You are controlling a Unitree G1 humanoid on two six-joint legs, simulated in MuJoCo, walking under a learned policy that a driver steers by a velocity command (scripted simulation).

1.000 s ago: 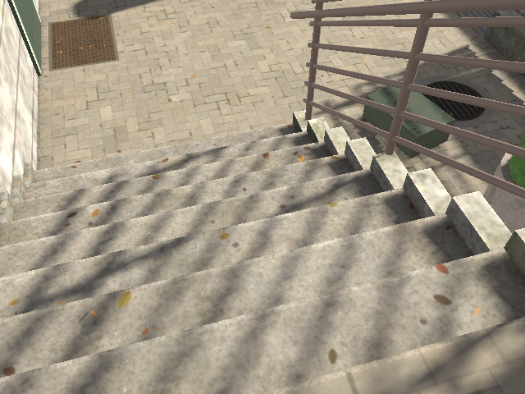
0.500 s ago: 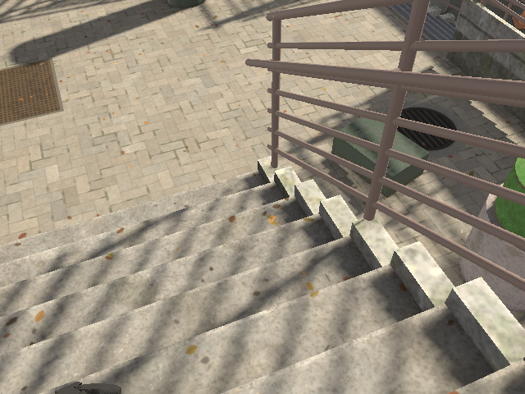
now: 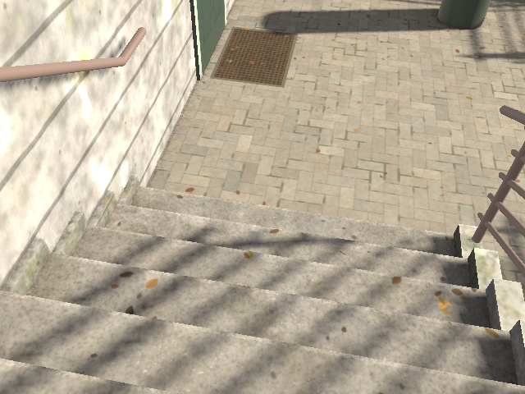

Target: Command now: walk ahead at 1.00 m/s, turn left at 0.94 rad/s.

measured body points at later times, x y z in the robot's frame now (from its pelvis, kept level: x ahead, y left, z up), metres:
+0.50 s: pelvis +0.32 -0.01 -0.25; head +0.32 +0.01 +0.20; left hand +0.14 +0.19 -0.40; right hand +0.55 -0.18 -0.35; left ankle +0.26 +0.10 -0.72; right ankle +0.38 -0.13 -0.96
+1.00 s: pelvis +0.39 +0.04 -0.23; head +0.39 +0.06 +0.22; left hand +0.48 +0.32 -0.33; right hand +0.55 -0.24 -0.30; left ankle +0.41 +0.19 -0.96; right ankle +0.40 -0.06 -0.91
